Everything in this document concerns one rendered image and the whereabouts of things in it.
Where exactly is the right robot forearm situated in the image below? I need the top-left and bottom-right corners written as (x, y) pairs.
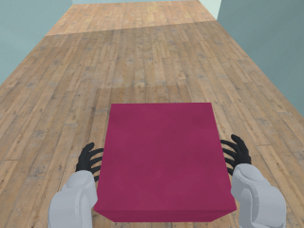
top-left (231, 163), bottom-right (287, 228)

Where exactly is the carton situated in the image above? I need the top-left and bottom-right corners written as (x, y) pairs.
top-left (93, 103), bottom-right (237, 222)

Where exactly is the robot left hand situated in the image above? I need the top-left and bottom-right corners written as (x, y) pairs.
top-left (75, 142), bottom-right (104, 181)

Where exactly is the left robot forearm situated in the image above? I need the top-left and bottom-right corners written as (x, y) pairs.
top-left (47, 170), bottom-right (98, 228)

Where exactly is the robot right hand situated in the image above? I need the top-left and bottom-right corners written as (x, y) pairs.
top-left (220, 134), bottom-right (252, 176)

